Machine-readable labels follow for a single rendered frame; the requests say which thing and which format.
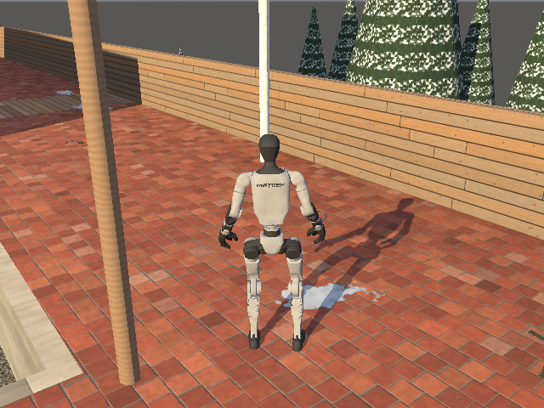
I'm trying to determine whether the right robot forearm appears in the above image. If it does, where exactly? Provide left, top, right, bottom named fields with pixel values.
left=307, top=202, right=323, bottom=230

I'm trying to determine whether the right robot hand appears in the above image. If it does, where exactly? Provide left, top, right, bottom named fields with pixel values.
left=307, top=224, right=326, bottom=244

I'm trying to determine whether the right robot upper arm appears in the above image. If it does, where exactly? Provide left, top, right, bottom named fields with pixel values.
left=287, top=170, right=315, bottom=217

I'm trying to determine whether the right robot foot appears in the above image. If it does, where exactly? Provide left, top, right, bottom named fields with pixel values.
left=292, top=329, right=305, bottom=351

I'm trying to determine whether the left robot forearm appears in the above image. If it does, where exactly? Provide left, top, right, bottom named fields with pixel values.
left=221, top=205, right=237, bottom=235

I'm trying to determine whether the left robot upper arm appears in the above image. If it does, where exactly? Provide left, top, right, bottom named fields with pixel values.
left=229, top=172, right=252, bottom=218

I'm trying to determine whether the left robot hand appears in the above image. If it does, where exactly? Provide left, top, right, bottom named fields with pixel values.
left=218, top=230, right=238, bottom=249

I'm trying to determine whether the robot foot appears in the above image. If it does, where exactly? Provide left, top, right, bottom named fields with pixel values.
left=292, top=329, right=305, bottom=351
left=248, top=329, right=260, bottom=349

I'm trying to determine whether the left robot foot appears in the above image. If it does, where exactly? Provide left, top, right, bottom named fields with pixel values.
left=248, top=329, right=260, bottom=349

